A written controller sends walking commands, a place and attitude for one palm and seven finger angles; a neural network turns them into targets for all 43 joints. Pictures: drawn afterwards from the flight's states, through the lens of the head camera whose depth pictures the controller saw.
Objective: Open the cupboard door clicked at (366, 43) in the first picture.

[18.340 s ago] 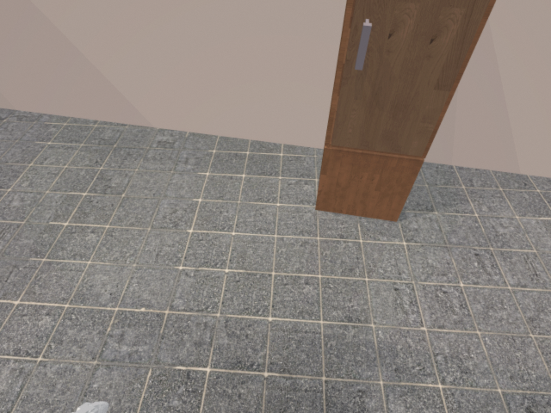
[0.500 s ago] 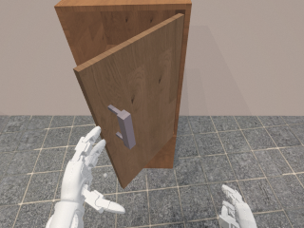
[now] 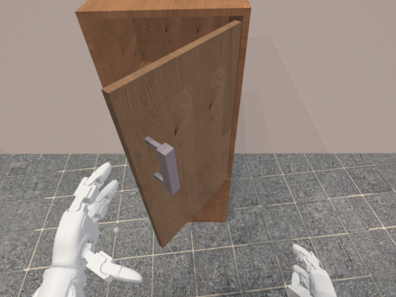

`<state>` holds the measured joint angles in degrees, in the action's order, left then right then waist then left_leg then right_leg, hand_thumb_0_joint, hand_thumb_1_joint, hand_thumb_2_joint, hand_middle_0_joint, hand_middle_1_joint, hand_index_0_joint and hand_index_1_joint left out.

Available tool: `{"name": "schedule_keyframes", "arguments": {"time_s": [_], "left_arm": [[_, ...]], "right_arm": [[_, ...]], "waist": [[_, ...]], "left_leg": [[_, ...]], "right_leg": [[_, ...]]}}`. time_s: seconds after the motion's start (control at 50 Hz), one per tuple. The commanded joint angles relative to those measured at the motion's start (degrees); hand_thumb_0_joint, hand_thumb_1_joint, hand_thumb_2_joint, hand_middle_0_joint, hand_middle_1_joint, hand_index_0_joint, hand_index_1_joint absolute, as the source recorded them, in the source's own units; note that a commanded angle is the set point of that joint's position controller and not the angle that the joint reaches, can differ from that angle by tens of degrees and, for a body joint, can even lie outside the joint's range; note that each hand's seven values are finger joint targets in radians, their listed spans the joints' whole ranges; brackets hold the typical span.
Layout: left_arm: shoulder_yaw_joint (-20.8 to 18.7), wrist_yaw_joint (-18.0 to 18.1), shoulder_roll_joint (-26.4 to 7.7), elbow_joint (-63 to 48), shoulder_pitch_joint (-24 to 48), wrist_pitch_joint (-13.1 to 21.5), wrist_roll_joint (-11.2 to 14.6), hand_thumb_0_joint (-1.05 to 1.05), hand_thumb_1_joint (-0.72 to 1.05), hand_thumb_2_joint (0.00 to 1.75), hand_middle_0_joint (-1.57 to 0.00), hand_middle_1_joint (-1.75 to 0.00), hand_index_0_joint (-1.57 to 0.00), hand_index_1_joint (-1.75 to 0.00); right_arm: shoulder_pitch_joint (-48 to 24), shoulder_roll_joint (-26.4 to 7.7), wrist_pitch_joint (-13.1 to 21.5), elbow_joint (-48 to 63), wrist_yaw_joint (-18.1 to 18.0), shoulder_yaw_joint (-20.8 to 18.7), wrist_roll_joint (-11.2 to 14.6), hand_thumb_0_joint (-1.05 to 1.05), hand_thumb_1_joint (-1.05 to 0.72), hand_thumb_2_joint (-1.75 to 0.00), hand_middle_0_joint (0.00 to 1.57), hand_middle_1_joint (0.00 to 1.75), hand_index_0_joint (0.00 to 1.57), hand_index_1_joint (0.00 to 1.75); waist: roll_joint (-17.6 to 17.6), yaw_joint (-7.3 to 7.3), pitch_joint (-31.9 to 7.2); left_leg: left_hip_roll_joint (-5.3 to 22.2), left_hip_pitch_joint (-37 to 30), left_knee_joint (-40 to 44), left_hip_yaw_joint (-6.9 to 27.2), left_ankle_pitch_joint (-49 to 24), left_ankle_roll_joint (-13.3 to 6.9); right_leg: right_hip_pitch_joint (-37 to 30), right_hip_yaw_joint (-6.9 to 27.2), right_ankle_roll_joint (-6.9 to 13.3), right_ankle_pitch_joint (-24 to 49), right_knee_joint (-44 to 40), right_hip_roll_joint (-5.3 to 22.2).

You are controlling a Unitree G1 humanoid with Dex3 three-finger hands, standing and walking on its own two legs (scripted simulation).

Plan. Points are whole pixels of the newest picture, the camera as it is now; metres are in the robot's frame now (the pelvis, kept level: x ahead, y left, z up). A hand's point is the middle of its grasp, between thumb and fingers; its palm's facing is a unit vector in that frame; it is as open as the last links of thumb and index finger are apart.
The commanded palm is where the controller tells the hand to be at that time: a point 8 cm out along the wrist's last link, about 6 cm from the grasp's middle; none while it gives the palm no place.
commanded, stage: draw the hand back to the body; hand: left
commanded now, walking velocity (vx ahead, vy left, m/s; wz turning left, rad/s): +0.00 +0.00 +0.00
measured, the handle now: (161, 165) +0.35 +0.10 +0.10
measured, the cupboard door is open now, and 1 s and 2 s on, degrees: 51 51 51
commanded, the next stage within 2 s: step back with the hand held close in 1.32 s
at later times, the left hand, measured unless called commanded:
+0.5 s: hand (63, 222) +0.20 +0.22 +0.14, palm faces +0.28 -0.91 -0.32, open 14.3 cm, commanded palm +0.16 +0.27 +0.17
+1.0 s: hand (10, 195) +0.21 +0.28 +0.19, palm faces +0.47 -0.80 -0.39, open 8.4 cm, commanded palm +0.17 +0.32 +0.20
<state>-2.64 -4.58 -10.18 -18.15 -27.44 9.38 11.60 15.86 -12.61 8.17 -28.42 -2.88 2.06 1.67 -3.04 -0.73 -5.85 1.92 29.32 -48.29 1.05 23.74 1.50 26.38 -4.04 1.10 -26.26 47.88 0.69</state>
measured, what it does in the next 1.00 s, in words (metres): stands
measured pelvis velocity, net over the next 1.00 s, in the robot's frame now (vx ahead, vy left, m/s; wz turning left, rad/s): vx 0.02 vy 0.02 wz -0.02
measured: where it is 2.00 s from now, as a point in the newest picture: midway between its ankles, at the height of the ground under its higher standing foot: outside the picture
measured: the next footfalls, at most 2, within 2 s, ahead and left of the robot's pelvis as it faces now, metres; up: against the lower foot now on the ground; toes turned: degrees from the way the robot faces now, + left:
none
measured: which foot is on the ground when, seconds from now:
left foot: down 0.00-1.00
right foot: down 0.00-1.00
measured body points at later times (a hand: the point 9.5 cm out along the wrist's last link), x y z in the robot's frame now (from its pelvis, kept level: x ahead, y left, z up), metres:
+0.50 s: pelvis +0.01 +0.02 +0.03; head +0.00 +0.00 +0.48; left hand +0.18 +0.27 +0.16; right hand +0.20 -0.20 -0.05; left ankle +0.01 +0.14 -0.70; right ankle -0.02 -0.10 -0.70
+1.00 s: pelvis +0.02 +0.02 +0.04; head +0.00 +0.00 +0.49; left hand +0.18 +0.32 +0.21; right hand +0.21 -0.20 -0.04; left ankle +0.01 +0.14 -0.70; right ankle -0.02 -0.10 -0.70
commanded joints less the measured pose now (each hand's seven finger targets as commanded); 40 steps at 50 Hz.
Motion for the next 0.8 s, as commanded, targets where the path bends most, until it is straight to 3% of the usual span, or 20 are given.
{"name": "schedule_keyframes", "arguments": {"time_s": [0.0, 0.12, 0.2, 0.22, 0.24, 0.26, 0.3, 0.34, 0.4, 0.44, 0.46, 0.52, 0.68, 0.78], "left_arm": [[-4.00, -1.39, -5.51, -14.16, 5.09, 2.13, 1.46, 0.00, -0.50, 0.30, -0.15, -0.30, -0.15, -0.30], [-7.62, -2.75, -7.81, -15.72, 4.37, -0.21, 2.77, 0.00, -0.50, 0.30, -0.15, -0.30, -0.15, -0.30], [-9.96, -4.01, -8.94, -16.83, 3.95, -1.27, 4.03, 0.00, -0.36, 0.36, -0.16, -0.30, -0.16, -0.30], [-10.96, -4.34, -9.48, -16.76, 3.61, -1.66, 4.50, 0.00, -0.32, 0.37, -0.16, -0.30, -0.16, -0.30], [-12.18, 2.55, -17.88, -18.98, 4.13, -2.08, -3.82, 0.00, -0.29, 0.39, -0.16, -0.30, -0.16, -0.30], [-10.22, 5.41, -13.50, -20.42, 3.55, -2.61, -4.75, 0.00, -0.26, 0.40, -0.16, -0.30, -0.16, -0.30], [-7.80, 8.21, -10.89, -18.38, 1.17, -3.56, -6.62, 0.00, -0.18, 0.43, -0.16, -0.30, -0.16, -0.30], [-8.58, 9.85, -12.18, -17.09, 2.03, -3.95, -7.60, 0.00, -0.12, 0.47, -0.16, -0.30, -0.16, -0.30], [-9.51, 11.31, -13.11, -18.18, 3.84, -3.18, -8.62, 0.00, -0.01, 0.51, -0.17, -0.30, -0.17, -0.30], [-11.25, 11.97, -14.46, -16.92, 3.65, -2.94, -8.94, 0.00, 0.06, 0.54, -0.17, -0.30, -0.17, -0.30], [-11.90, 12.11, -14.53, -16.85, 3.20, -2.78, -8.84, 0.00, 0.09, 0.55, -0.17, -0.30, -0.17, -0.30], [-13.24, 12.34, -14.88, -17.48, 2.11, -2.30, -9.04, 0.00, 0.20, 0.60, -0.18, -0.30, -0.18, -0.30], [-17.58, 12.42, -16.55, -15.89, 2.23, -1.95, -8.83, 0.00, 0.48, 0.72, -0.19, -0.30, -0.19, -0.30], [-20.26, 12.45, -17.74, -15.90, 3.57, -1.76, -8.55, 0.00, 0.65, 0.80, -0.19, -0.30, -0.19, -0.30]], "right_arm": [[-6.19, -5.96, 4.36, 10.24, -0.94, -2.02, 0.59, 0.00, -0.90, -0.90, 0.20, 0.30, 0.20, 0.30], [-6.40, -6.03, 5.32, 9.88, -1.38, -1.75, 0.93, 0.00, -0.90, -0.90, 0.20, 0.30, 0.20, 0.30], [-6.90, -6.04, 5.96, 9.45, -1.59, -1.56, 1.17, 0.00, -0.90, -0.90, 0.20, 0.30, 0.20, 0.30], [-6.74, -6.05, 6.13, 9.32, -1.70, -1.67, 1.21, 0.00, -0.90, -0.90, 0.20, 0.30, 0.20, 0.30], [-7.08, -5.44, 4.87, 8.92, -2.95, -1.82, 0.40, 0.00, -0.90, -0.90, 0.20, 0.30, 0.20, 0.30], [-7.59, -4.68, 4.55, 9.30, -3.25, -1.40, -0.21, 0.00, -0.90, -0.90, 0.20, 0.30, 0.20, 0.30], [-7.39, -4.81, 3.54, 8.21, -3.19, -1.10, -0.37, 0.00, -0.90, -0.90, 0.20, 0.30, 0.20, 0.30], [-8.28, -5.06, 3.02, 7.49, -3.34, -1.13, -0.65, 0.00, -0.90, -0.90, 0.20, 0.30, 0.20, 0.30], [-8.87, -5.19, 2.94, 6.63, -3.31, -1.07, -0.94, 0.00, -0.90, -0.90, 0.20, 0.30, 0.20, 0.30], [-9.68, -5.35, 3.03, 5.84, -3.37, -1.06, -1.11, 0.00, -0.90, -0.90, 0.20, 0.30, 0.20, 0.30], [-9.89, -5.19, 2.98, 5.60, -3.38, -1.17, -1.19, 0.00, -0.90, -0.90, 0.20, 0.30, 0.20, 0.30], [-10.33, -5.18, 2.97, 4.63, -3.06, -1.31, -1.31, 0.00, -0.90, -0.90, 0.20, 0.30, 0.20, 0.30], [-11.36, -5.34, 2.34, 2.71, -2.43, -2.03, -1.59, 0.00, -0.90, -0.90, 0.20, 0.30, 0.20, 0.30], [-11.77, -5.29, 1.57, 2.11, -2.22, -2.47, -1.57, 0.00, -0.90, -0.90, 0.20, 0.30, 0.20, 0.30]], "waist": [[3.22, 0.32, -3.84], [2.69, -0.50, -4.03], [1.13, -1.01, -4.04], [2.28, -1.00, -4.32], [2.26, -2.44, -2.93], [0.77, -1.51, -1.05], [0.64, -1.12, 0.90], [1.89, -1.02, 1.94], [0.16, -1.09, 1.61], [0.84, -1.58, 1.85], [2.04, -1.70, 1.43], [-0.31, -2.14, 0.59], [1.37, -2.71, 1.59], [-0.60, -2.88, 1.81]], "left_leg": [[-2.69, -4.57, 7.12, -0.04, -9.65, -2.76], [-2.58, -6.33, 8.51, 0.35, -10.56, -2.68], [-2.70, -7.60, 9.21, 0.28, -12.29, -2.62], [-2.62, -7.86, 9.14, 0.34, -12.97, -2.65], [-2.06, -8.48, 11.46, -0.55, -12.72, -2.55], [-2.37, -9.86, 12.32, -0.79, -12.54, -2.56], [-1.81, -12.02, 14.20, -0.62, -13.63, -2.57], [-1.61, -13.43, 15.80, -0.68, -13.83, -2.77], [-1.43, -16.38, 18.90, -0.53, -13.29, -2.63], [-1.35, -17.34, 20.49, -0.45, -14.16, -2.70], [-1.23, -18.08, 21.14, -0.54, -14.98, -2.75], [-1.18, -20.30, 22.64, -0.91, -18.76, -2.59], [-0.82, -23.02, 25.28, -1.53, -24.31, -2.52], [-0.86, -24.41, 25.88, -2.08, -26.59, -2.45]], "right_leg": [[-1.66, 1.53, -1.04, 13.98, -10.68, -1.18], [-2.71, 0.35, -0.86, 14.57, -11.14, -1.46], [-4.18, 0.16, -0.73, 16.81, -11.63, -1.41], [-4.51, 0.08, -0.88, 17.91, -11.74, -1.42], [-6.82, 3.48, -0.13, 16.89, -15.81, 0.09], [-6.28, 3.32, -0.21, 16.38, -17.13, 0.46], [-7.08, 1.80, -0.37, 16.39, -17.77, 0.22], [-8.51, 1.86, -0.49, 16.25, -19.71, 0.18], [-10.52, 1.33, -0.39, 14.71, -21.10, 0.11], [-12.66, 1.27, -0.27, 15.32, -22.36, 0.07], [-13.68, 1.19, -0.37, 16.21, -22.56, 0.19], [-16.24, 0.97, -0.24, 19.80, -23.14, 0.05], [-19.98, 0.98, -0.34, 25.11, -25.61, -0.29], [-21.03, 1.17, -0.41, 27.11, -26.59, -0.32]]}}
